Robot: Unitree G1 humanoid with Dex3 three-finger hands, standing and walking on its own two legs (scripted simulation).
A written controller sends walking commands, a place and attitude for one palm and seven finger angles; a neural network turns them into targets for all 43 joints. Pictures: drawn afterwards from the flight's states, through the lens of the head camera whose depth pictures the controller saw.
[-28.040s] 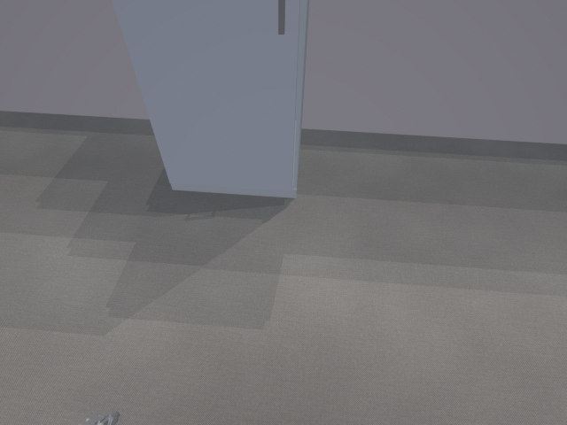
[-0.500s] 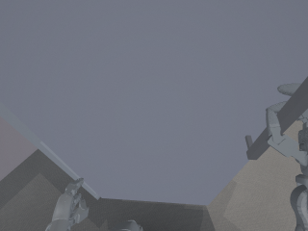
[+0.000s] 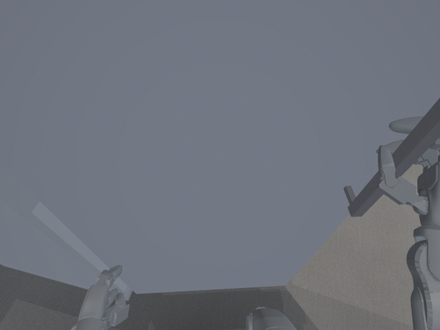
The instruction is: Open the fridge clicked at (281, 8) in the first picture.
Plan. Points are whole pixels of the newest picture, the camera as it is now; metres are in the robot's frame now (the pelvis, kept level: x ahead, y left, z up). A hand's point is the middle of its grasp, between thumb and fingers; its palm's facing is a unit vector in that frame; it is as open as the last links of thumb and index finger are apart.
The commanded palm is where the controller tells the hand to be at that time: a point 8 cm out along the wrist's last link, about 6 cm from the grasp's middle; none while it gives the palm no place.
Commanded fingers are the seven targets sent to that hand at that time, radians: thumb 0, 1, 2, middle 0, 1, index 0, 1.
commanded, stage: stop walking and hold the door back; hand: right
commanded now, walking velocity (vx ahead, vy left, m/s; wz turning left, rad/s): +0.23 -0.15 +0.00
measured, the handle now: (401, 142) +0.33 -0.22 +0.22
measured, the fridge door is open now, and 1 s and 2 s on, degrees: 73 70 69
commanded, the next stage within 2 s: loosen the grip on the handle in 1.02 s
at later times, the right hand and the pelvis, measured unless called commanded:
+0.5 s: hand (372, 145) +0.34 -0.20 +0.19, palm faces +0.26 +0.94 -0.22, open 5.7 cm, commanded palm +0.30 -0.26 +0.18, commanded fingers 0.00 -0.90 -0.90 0.45 1.40 0.45 1.40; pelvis -0.07 +0.01 -0.01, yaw -2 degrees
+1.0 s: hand (379, 155) +0.32 -0.20 +0.19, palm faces +0.20 +0.96 -0.21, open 5.8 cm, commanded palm +0.29 -0.27 +0.18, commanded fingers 0.00 -0.90 -0.90 0.45 1.40 0.45 1.40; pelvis -0.05 -0.02 -0.01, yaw +2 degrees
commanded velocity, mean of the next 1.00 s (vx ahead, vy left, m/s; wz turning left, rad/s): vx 0.08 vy -0.01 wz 0.00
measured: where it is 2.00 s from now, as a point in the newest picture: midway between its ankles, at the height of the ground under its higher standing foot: outside the picture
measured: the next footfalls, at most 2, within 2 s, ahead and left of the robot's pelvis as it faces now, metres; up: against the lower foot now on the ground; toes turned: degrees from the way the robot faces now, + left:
right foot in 0.18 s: -0.03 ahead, -0.11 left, +0.00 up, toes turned -5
left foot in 0.44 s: +0.01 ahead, +0.11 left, +0.00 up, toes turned +1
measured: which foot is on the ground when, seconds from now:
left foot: down 0.00-0.20, up 0.22-0.42, down 0.44-1.00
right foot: up 0.00-0.16, down 0.18-0.46, up 0.48-0.68, down 0.70-1.00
